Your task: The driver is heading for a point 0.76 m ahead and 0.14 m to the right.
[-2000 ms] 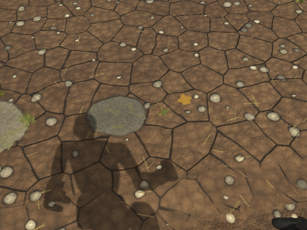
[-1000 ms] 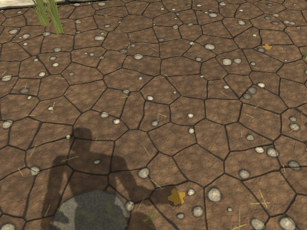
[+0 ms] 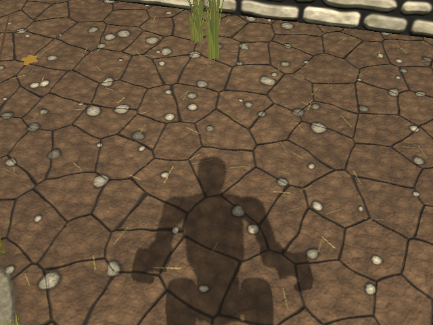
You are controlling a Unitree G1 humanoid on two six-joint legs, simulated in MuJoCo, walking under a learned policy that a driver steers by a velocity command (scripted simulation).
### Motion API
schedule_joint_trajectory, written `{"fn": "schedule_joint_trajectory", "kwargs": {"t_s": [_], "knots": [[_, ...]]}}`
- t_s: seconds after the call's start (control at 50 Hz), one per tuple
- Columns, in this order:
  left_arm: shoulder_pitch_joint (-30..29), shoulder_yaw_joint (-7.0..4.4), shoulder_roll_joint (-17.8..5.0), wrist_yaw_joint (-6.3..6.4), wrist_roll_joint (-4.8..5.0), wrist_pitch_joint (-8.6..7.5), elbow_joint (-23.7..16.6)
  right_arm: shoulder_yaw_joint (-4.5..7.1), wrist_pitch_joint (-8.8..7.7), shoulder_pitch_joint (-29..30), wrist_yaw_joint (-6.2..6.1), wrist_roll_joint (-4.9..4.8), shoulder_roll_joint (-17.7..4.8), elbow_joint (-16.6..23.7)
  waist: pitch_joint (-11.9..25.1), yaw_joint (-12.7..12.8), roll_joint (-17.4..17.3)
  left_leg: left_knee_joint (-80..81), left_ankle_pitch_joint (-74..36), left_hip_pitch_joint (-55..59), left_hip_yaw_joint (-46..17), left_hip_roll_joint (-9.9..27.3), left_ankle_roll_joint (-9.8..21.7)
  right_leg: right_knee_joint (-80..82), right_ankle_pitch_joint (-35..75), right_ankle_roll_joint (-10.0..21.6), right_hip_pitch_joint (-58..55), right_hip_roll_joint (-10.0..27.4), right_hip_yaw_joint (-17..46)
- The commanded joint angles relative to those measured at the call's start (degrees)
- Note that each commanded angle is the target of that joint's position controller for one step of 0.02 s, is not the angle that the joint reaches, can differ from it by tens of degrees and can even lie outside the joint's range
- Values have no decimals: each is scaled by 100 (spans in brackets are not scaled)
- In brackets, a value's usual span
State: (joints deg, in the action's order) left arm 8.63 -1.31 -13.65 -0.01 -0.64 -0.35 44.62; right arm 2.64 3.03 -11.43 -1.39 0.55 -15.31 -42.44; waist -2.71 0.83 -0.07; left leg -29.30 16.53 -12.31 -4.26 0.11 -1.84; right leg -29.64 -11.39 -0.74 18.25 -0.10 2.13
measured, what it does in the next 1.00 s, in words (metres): stands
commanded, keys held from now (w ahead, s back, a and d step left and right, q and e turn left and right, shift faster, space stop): no key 1.00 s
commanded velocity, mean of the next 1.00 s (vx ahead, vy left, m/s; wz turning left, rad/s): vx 0.00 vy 0.00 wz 0.02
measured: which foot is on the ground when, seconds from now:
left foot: down 0.00-1.00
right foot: down 0.00-1.00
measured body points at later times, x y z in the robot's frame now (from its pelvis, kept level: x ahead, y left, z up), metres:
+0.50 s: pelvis +0.02 +0.02 +0.00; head +0.03 +0.02 +0.45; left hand +0.10 +0.29 -0.14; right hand +0.09 -0.23 -0.13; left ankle -0.01 +0.14 -0.73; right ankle +0.05 -0.13 -0.73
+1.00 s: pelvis +0.02 +0.02 +0.00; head +0.03 +0.02 +0.45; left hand +0.06 +0.28 -0.15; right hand +0.03 -0.23 -0.15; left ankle -0.01 +0.14 -0.73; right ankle +0.05 -0.13 -0.73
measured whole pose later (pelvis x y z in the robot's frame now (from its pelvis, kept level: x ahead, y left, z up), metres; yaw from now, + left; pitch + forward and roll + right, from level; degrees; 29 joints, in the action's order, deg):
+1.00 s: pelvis +0.02 +0.02 +0.00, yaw -1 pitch -2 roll +0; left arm 11.1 -2.2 -12.4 2.9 0.0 1.1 63.3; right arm 0.6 -0.8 -16.8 -1.7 0.2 -11.6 -59.3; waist -2.4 0.5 0.3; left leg -27.5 18.1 -7.6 -2.4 -1.3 0.3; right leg -27.7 -12.1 -2.7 13.9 1.4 3.8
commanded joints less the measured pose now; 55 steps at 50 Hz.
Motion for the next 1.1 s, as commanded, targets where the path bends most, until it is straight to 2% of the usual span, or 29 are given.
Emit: {"fn": "schedule_joint_trajectory", "kwargs": {"t_s": [0.02, 0.04, 0.08, 0.14, 0.32, 0.62, 0.84, 1.1], "knots": [[-129, -134, -621, -5, -101, -143, -275, 127, -143, 130, 54, 93, -537, 323, 456, 63, -587, 834, 298, -387, -552, 512, 561, 320, -176, -96, -663, 127, 58], [-214, -154, -632, 13, -77, -129, -251, 90, -197, 122, 60, 125, -445, 262, 348, 49, -517, 890, 458, -544, -511, 462, 469, 293, -13, -95, -743, 141, 65], [-100, -177, -673, 76, -39, -76, -145, 102, -309, 54, 53, 80, -546, 187, 155, 45, -443, 824, 147, -592, -419, 367, 344, 284, 229, -30, -724, 178, 130], [-4, -186, -632, 111, -6, -66, 15, 73, -378, -172, 17, 36, -493, 45, 147, 19, -351, 709, -182, -494, -349, 308, 305, 291, 399, -10, -738, 192, 150], [106, -234, -648, 182, 32, -2, 551, 39, -419, -336, 4, 1, -389, -289, 194, -10, -58, 646, -719, -289, -231, 207, 322, 300, 816, -91, -911, 214, 167], [185, -242, -621, 281, 60, 83, 1294, -8, -423, -527, -18, -26, -320, -1002, 118, -10, -48, 740, -921, -160, -37, 85, 291, 386, 876, -69, -981, 193, 127], [285, -205, -530, 301, 65, 104, 1619, -70, -420, -712, -45, -35, -262, -1403, 12, -19, -22, 822, -696, -207, 40, 42, 274, 459, 735, -56, -934, 157, 89], [464, -140, -419, 305, 71, 107, 1810, -136, -415, -953, -57, -45, -150, -1697, -68, -37, -2, 845, -527, -258, 113, 9, 260, 483, 612, -37, -846, 121, 65]]}}
Velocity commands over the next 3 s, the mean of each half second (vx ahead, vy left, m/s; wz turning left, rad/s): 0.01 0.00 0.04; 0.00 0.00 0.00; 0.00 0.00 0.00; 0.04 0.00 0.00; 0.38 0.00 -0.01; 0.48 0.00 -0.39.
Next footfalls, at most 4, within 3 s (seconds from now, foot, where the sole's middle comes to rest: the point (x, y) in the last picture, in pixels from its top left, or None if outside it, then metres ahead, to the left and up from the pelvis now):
2.56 left None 0.46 0.12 -0.77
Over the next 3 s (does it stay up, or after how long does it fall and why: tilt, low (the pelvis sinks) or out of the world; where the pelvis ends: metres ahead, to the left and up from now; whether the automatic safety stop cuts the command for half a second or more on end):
stays up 0.51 0.01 0.00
